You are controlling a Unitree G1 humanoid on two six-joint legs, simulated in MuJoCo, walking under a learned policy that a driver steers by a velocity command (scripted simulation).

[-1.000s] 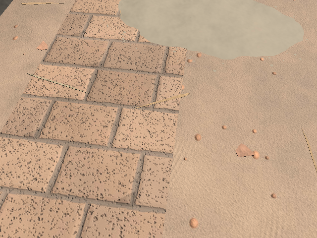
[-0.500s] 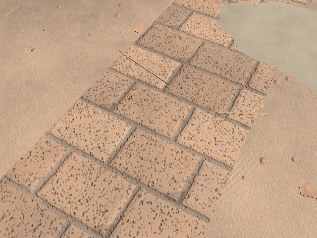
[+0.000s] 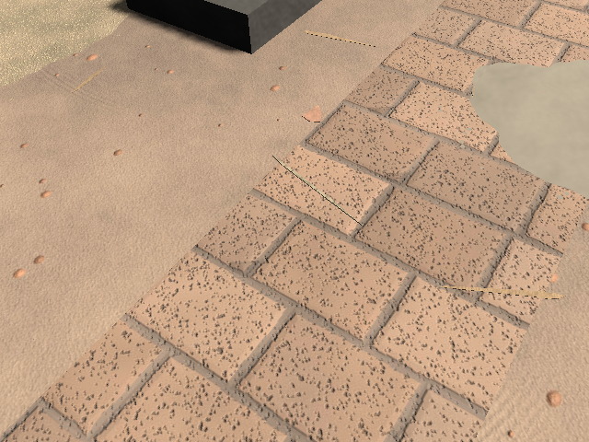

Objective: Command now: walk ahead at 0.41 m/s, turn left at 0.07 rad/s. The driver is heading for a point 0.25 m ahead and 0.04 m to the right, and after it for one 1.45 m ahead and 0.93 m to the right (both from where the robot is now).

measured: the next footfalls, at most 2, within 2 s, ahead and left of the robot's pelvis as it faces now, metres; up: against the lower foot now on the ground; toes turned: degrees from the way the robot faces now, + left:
left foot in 0.36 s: +0.31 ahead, +0.09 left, +0.00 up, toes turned -12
right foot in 0.78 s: +0.18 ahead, -0.14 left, +0.00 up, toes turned -27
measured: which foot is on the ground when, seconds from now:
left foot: up 0.00-0.34, down 0.36-0.78, up 0.80-1.00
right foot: down 0.00-0.38, up 0.40-0.76, down 0.78-1.00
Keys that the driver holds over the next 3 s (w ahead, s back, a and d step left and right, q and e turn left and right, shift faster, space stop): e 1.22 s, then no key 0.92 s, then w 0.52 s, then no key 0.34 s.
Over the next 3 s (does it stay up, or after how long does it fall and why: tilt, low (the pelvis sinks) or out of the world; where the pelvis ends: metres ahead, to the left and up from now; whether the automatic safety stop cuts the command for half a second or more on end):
stays up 0.40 -0.23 0.00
